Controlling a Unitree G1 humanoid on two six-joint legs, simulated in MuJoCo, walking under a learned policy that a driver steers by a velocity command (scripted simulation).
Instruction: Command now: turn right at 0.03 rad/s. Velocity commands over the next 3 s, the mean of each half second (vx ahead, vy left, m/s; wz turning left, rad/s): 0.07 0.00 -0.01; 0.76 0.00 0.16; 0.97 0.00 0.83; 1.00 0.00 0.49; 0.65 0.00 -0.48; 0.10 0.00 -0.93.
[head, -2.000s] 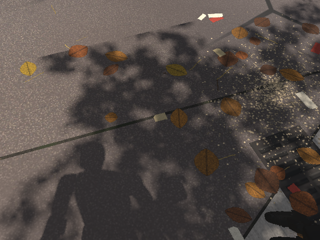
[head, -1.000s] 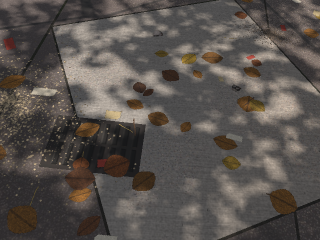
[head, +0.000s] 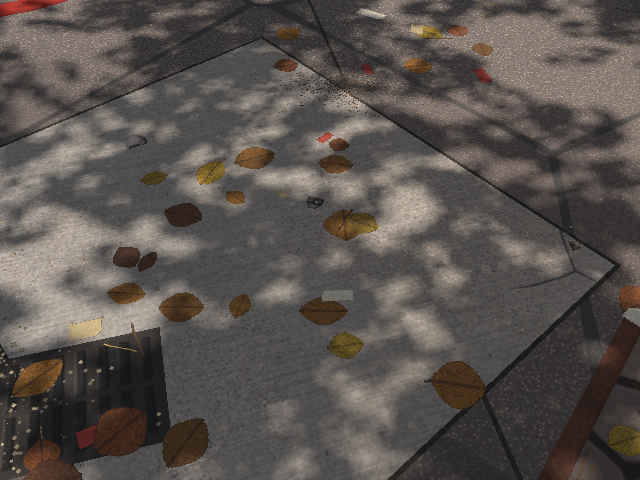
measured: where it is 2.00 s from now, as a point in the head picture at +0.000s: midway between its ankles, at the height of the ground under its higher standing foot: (222, 282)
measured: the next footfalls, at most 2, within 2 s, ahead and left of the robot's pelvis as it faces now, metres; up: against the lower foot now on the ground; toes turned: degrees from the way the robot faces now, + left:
right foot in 0.70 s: +0.14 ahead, -0.14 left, +0.00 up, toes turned -3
left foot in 1.18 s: +0.54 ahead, +0.04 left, +0.00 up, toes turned +19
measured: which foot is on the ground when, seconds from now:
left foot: down 0.00-0.70, up 0.72-1.00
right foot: down 0.00-0.42, up 0.44-0.68, down 0.70-1.00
